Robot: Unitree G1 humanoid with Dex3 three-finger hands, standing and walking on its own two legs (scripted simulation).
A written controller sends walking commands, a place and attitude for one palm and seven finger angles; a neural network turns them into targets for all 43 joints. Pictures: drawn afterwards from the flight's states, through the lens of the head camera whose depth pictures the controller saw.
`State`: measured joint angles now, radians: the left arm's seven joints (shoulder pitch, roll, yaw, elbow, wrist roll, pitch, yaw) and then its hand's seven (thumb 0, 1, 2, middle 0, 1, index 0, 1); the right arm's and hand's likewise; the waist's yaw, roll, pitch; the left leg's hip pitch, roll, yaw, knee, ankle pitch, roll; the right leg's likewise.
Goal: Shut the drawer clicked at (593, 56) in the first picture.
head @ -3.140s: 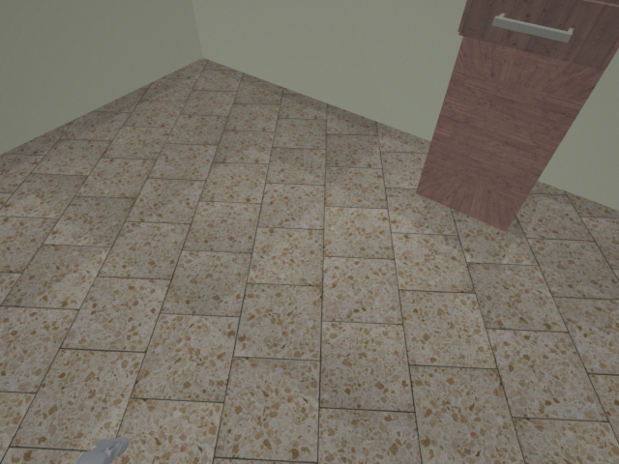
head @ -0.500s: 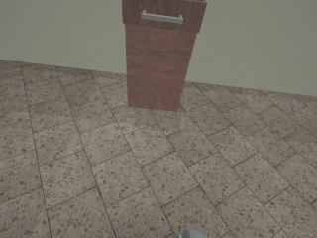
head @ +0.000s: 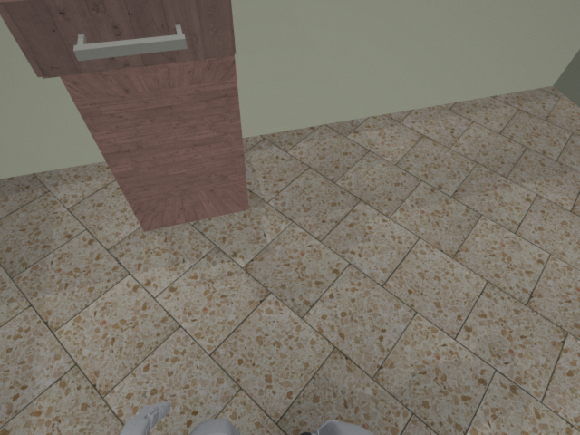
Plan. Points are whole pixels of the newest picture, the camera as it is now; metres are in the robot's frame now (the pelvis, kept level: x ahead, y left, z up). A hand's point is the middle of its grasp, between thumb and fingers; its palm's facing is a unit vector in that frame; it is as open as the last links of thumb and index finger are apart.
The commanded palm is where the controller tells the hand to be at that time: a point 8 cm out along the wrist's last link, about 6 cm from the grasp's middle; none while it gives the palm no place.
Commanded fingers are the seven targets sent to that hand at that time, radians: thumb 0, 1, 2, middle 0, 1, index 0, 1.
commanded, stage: walk to a spot facing it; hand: left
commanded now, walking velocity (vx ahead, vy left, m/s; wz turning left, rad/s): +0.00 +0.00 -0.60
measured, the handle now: (132, 41) +0.74 +0.31 +0.12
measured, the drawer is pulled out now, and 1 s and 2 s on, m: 0.19 0.19 0.19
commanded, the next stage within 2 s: none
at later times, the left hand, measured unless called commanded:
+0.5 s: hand (118, 383) +0.21 +0.28 -0.15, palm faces -0.21 -0.95 -0.23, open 7.4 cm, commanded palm none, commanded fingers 0.00 0.90 0.90 -0.20 -0.30 -0.20 -0.30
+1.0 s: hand (213, 328) +0.29 +0.13 -0.12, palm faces -0.55 -0.79 -0.29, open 7.4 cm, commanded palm none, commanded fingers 0.00 0.90 0.90 -0.20 -0.30 -0.20 -0.30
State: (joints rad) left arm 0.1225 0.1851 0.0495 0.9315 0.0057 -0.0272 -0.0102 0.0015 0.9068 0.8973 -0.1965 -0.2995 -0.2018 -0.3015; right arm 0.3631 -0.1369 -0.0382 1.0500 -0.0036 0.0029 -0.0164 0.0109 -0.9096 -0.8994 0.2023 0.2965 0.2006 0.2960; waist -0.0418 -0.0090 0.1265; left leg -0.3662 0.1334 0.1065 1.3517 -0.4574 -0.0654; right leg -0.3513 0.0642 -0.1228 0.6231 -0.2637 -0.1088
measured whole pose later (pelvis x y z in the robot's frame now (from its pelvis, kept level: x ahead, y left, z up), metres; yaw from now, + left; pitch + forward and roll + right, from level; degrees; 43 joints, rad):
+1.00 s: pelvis +0.08 +0.03 +0.02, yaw -36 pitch +0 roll +2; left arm 0.16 0.19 0.06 0.90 0.01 0.02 0.00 0.00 0.90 0.90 -0.20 -0.30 -0.20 -0.30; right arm 0.18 -0.25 -0.07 0.92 -0.02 0.07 -0.01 0.01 -0.91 -0.90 0.20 0.30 0.20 0.30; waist -0.02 0.04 0.08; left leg -0.52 0.11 0.02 1.11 -0.35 -0.11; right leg -0.27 0.04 0.01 0.50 -0.23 -0.07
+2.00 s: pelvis +0.08 +0.02 +0.02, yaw -71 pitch +0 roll +1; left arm 0.28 0.17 0.04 0.98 0.02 -0.03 -0.01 0.00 0.90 0.90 -0.20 -0.30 -0.20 -0.30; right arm 0.23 -0.25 -0.08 0.95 -0.03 0.02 0.02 0.01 -0.91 -0.90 0.20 0.30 0.20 0.30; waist -0.02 0.04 0.03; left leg -0.57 0.14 0.07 1.03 -0.26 -0.09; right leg -0.09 0.01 -0.02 0.40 -0.30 -0.04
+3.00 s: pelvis +0.13 -0.14 +0.02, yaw -50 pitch +0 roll +2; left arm 0.19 0.16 0.03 0.91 0.02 0.00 0.03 0.00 0.90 0.90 -0.20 -0.30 -0.20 -0.30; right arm 0.20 -0.29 -0.11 0.96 -0.02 0.08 0.02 0.01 -0.91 -0.90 0.20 0.30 0.20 0.30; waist -0.03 0.03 0.07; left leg -0.51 0.05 0.02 1.15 -0.37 -0.09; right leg -0.20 -0.11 -0.22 0.49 -0.28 -0.03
